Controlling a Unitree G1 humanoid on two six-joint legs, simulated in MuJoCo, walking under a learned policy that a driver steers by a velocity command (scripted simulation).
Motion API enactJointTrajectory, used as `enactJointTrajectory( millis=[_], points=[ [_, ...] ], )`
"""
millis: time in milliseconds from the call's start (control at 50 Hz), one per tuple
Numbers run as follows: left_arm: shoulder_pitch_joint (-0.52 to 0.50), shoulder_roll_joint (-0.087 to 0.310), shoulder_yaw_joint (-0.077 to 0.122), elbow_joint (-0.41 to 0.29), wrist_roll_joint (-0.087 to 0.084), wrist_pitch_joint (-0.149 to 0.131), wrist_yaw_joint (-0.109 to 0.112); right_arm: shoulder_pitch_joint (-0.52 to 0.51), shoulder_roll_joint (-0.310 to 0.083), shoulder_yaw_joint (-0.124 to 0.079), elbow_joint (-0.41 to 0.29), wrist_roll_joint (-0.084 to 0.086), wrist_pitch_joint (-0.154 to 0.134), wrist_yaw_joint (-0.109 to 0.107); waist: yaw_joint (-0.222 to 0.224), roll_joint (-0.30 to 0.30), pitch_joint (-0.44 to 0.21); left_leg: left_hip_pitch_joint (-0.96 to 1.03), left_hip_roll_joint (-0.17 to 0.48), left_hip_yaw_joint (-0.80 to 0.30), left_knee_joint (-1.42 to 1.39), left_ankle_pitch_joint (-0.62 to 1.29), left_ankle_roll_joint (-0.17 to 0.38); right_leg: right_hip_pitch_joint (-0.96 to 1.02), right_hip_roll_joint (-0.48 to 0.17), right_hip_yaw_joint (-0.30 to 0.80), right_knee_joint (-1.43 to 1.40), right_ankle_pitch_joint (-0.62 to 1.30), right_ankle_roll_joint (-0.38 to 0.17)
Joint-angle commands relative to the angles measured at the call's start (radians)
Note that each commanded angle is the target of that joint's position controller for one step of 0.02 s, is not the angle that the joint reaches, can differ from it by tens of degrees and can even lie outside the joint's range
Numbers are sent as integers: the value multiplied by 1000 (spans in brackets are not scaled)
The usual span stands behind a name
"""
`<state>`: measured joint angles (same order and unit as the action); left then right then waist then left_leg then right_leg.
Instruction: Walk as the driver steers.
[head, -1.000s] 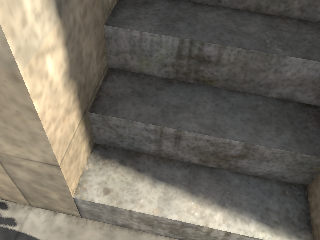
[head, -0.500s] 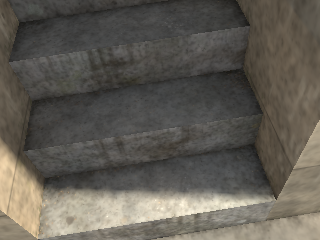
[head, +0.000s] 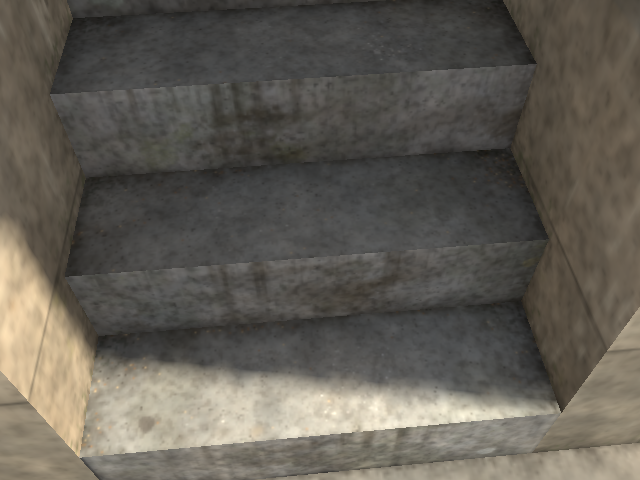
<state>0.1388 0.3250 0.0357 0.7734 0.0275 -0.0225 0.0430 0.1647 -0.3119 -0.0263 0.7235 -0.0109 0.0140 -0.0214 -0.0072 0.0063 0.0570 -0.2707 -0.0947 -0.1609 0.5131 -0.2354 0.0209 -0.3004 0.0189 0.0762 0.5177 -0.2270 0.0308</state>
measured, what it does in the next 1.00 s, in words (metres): walks ahead: left foot, then right foot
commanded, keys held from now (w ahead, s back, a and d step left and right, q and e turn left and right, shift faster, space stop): w+q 0.38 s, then w+e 0.62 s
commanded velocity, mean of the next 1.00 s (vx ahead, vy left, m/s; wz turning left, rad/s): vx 0.38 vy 0.00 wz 0.07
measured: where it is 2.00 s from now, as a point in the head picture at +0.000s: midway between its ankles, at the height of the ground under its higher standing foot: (358, 288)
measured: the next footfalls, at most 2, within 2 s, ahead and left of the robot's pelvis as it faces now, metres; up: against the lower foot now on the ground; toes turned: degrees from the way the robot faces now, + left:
left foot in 0.36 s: +0.08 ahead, +0.13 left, +0.00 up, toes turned +14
right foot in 0.94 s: +0.36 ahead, +0.01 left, +0.00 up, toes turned +1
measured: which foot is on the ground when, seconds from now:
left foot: down 0.00-0.04, up 0.06-0.34, down 0.36-0.92, up 0.94-1.00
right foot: down 0.00-0.36, up 0.38-0.92, down 0.94-1.00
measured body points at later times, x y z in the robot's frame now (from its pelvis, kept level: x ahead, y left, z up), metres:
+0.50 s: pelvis +0.09 +0.06 +0.01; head +0.09 +0.09 +0.46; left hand +0.13 +0.35 -0.12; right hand +0.26 -0.18 -0.08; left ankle +0.04 +0.12 -0.74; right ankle +0.12 -0.10 -0.66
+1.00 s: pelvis +0.34 +0.05 -0.02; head +0.39 +0.06 +0.43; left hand +0.48 +0.30 -0.13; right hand +0.44 -0.19 -0.15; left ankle +0.13 +0.15 -0.55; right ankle +0.32 +0.01 -0.74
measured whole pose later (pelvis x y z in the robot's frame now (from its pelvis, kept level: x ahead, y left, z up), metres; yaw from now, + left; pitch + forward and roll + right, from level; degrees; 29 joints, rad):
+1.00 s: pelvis +0.34 +0.05 -0.02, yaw +2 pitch +5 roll +0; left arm 0.17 0.20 0.04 0.67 0.05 -0.06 0.03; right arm 0.27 -0.21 -0.03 0.76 0.00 -0.07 -0.03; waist 0.03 0.00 0.03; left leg -0.41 -0.01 0.03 1.57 -0.31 0.02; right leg -0.37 0.11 -0.07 0.64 -0.34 -0.15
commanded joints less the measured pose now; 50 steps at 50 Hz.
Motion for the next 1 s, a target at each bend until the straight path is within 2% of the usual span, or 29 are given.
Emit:
enactJointTrajectory(
  millis=[20,40,60,80,100,240,300,340,360,380,400,420,440,500,560,580,600,640,660,720,780,820,860,900,920,940,960,980,1000],
  points=[
    [21,109,24,-58,6,-27,-11,-71,-163,-47,-114,12,16,-21,29,56,-156,5,191,-242,-87,159,113,90,-29,7,-54,-56,-22],
    [42,93,12,-62,31,-23,-15,-43,-130,-43,-102,-8,33,2,39,-58,-111,-144,128,-196,-23,-24,44,159,-111,124,-188,-240,-82],
    [70,163,32,-53,31,-18,-15,-59,-85,-33,-128,-22,36,21,44,-224,-65,-285,-14,-28,131,-276,3,202,-250,336,-348,-425,-178],
    [73,222,54,-48,24,-20,-20,-47,-101,-39,-135,-53,34,28,48,-273,-25,-371,-6,69,336,-316,1,208,-392,463,-409,-460,-266],
    [72,186,48,-52,8,-21,-16,-3,-135,-55,-106,-54,25,32,30,-161,-18,-361,63,59,428,-261,4,178,-417,426,-409,-389,-285],
    [81,151,46,-45,16,-28,-16,-48,-72,-45,-120,-41,14,108,59,-185,-64,-220,91,167,250,-160,-18,203,-272,45,-351,-223,-184],
    [52,170,60,-47,23,-14,-33,-27,-80,-50,-125,-16,12,103,47,-162,-75,-31,61,253,71,-137,9,115,-248,-36,-293,-215,-159],
    [51,146,54,-52,15,-10,-34,88,-72,-50,-81,-33,-2,86,-11,-83,-88,170,29,269,-36,-89,35,-23,-212,-107,-122,-249,-134],
    [25,80,30,-63,21,-11,-38,222,-96,-59,-37,-39,-18,77,-72,58,-120,327,106,125,-129,-184,62,-149,-139,-195,129,-271,-102],
    [-65,0,3,-146,21,-17,-48,311,-258,-90,-54,-30,-34,62,-128,331,-74,405,400,-437,-369,-495,161,-489,-1,-198,398,-394,-50],
    [-29,60,12,-129,44,-17,-49,283,-268,-99,-50,-21,-39,35,-91,198,-14,310,494,-593,-443,-513,245,-532,-46,-39,475,-322,-56],
    [-22,88,21,-109,26,-15,-59,230,-186,-76,-53,-15,-40,31,-57,120,51,282,458,-472,-421,-428,234,-518,-94,-42,475,-220,-60],
    [-45,128,35,-122,-72,-58,-42,216,-174,-71,-74,17,-78,14,-59,151,19,336,415,-426,-346,-232,264,-557,-102,-6,576,-176,-61],
    [2,103,33,-60,-30,-84,-49,145,-113,-50,-79,5,-103,-6,-10,79,-62,340,333,-119,-304,271,170,-504,-136,-16,551,36,-62],
    [-62,21,9,-82,-37,-85,-63,189,-103,-43,-56,-8,-105,-7,-34,68,-34,217,250,82,-332,442,148,-438,-96,-82,462,137,-29],
    [-113,-20,-8,-86,48,-35,-74,199,-40,-26,-29,-3,-110,15,-44,22,18,114,191,168,-357,576,104,-341,-32,-131,364,173,-8],
    [-71,-58,-15,-83,46,-7,-67,204,-50,-29,-23,-5,-114,24,-30,131,-8,96,187,213,-342,614,94,-277,-16,-164,362,175,-5],
    [-90,-43,-14,-92,32,8,-69,207,-35,-29,-13,-7,-114,26,-37,124,-18,106,220,223,-323,642,83,-241,-25,-150,261,230,-31],
    [-120,-48,-11,-110,50,16,-54,255,-43,-34,9,-7,-124,9,-40,129,-32,199,337,141,-321,738,120,-340,-47,-130,415,203,-66],
    [-84,-7,14,-90,43,4,-36,287,-47,-32,30,-40,-102,-42,-49,113,-74,566,368,146,-230,883,141,-664,-43,-40,617,-13,-115],
    [-202,-60,13,-140,16,9,-11,413,-80,-42,97,-88,-80,-61,-110,107,-67,820,474,78,-119,1096,237,-1053,-3,-26,1178,-338,-151],
    [-347,-67,-10,-234,0,-2,-3,338,-48,-25,100,-94,-88,-55,-75,-30,74,686,391,186,-187,965,156,-1055,-12,-102,986,-393,-127],
    [-171,-102,-20,-207,12,-15,-29,186,-41,-17,49,-80,-97,-48,54,41,-57,417,284,333,-59,1305,103,-557,14,-214,670,-244,-168],
    [252,-40,25,-107,22,7,-22,9,-121,-46,-24,3,-120,-32,245,76,-308,169,327,283,225,1370,84,135,22,-121,388,128,-175],
    [422,-6,57,-63,34,-2,-6,-83,-123,-54,-50,51,-130,-7,338,-55,-275,54,225,334,580,1240,49,348,52,-155,62,433,-142],
    [497,-26,60,-28,10,-12,11,-206,-67,-46,-51,75,-116,12,408,-177,-104,-239,11,348,1077,145,23,443,9,-66,-399,673,-229],
    [363,77,62,-24,32,-26,7,-97,80,-6,-132,26,-127,-1,139,-220,-5,-662,8,216,1392,-230,8,588,-174,122,-87,1450,-244],
    [371,101,64,-61,22,-36,-4,51,138,20,-131,13,-116,-8,86,-104,-266,-667,27,73,1480,-179,3,702,-346,290,28,1854,-347],
    [338,23,42,-49,13,-26,-18,70,127,22,-137,-13,-101,-8,29,66,-269,-677,44,111,1550,-78,-12,569,-325,296,-19,1616,-347]
  ],
)
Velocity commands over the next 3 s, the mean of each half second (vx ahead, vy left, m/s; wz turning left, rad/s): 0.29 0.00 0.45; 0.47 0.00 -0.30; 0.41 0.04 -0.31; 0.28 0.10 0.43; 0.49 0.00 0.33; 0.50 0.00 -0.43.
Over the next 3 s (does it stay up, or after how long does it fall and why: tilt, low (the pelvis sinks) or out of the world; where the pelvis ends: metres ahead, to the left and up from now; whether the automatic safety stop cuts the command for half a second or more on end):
stays up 0.79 0.15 0.38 its command is cut before an obstacle after 1.3 s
